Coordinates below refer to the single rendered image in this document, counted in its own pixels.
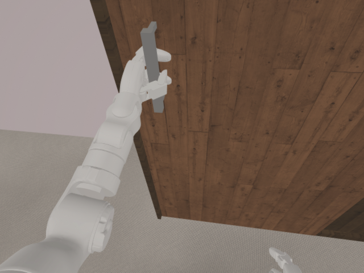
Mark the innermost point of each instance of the handle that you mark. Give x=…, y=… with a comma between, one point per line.
x=151, y=59

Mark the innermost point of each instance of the left robot hand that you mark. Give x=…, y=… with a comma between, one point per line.
x=135, y=79

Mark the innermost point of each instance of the wardrobe door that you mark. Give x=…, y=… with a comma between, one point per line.
x=263, y=122
x=352, y=221

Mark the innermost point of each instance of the right robot hand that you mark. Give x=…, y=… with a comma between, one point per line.
x=284, y=261

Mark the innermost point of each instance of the left robot upper arm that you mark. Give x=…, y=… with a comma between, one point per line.
x=80, y=226

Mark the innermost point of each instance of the left robot forearm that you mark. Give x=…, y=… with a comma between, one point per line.
x=98, y=176

